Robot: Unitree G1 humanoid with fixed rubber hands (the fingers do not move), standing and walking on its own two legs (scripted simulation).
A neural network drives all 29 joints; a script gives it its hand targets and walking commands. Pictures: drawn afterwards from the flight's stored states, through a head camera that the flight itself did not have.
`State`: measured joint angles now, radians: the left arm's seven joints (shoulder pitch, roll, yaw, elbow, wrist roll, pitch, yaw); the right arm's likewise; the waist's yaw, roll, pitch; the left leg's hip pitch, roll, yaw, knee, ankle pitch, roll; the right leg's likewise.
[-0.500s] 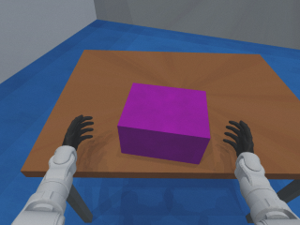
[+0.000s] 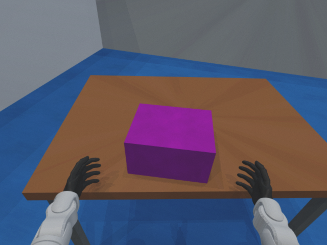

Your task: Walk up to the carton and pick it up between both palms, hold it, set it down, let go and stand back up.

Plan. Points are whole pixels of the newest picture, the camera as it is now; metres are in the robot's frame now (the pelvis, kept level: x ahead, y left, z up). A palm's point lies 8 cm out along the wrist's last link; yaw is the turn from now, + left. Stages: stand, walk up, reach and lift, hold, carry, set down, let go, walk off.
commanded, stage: set down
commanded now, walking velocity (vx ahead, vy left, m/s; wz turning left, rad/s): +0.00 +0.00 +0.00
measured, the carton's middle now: (171, 140) +0.49 -0.03 +0.01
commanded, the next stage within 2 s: none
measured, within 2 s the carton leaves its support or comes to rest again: neither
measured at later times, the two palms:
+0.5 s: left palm (73, 218) +0.22 +0.22 +0.02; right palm (277, 223) +0.19 -0.24 +0.04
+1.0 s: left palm (73, 219) +0.23 +0.22 +0.01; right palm (271, 222) +0.20 -0.24 +0.02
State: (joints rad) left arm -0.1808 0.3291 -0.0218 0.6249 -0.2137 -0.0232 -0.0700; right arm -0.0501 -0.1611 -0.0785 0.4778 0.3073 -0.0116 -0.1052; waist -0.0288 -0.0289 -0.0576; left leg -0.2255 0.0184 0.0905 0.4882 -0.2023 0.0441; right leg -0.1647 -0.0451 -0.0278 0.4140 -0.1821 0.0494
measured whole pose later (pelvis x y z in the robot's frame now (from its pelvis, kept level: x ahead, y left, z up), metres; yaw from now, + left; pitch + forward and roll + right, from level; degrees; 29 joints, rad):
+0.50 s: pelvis +0.02 -0.01 +0.00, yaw -2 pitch -6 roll +0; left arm 0.27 0.33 -0.01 0.09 -0.21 0.11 -0.07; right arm 0.41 -0.13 -0.08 -0.10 0.25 0.15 -0.14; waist 0.02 -0.02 0.05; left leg -0.10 0.02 0.13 0.40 -0.20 0.03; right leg -0.08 -0.04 0.01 0.39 -0.20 0.04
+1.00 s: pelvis +0.03 -0.01 +0.01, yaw -2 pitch -5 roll +0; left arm 0.27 0.33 -0.01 0.08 -0.21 0.12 -0.06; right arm 0.41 -0.13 -0.08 -0.10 0.19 0.16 -0.09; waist 0.02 0.00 0.10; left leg -0.10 0.02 0.13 0.38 -0.20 0.03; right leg -0.08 -0.04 0.01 0.38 -0.20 0.04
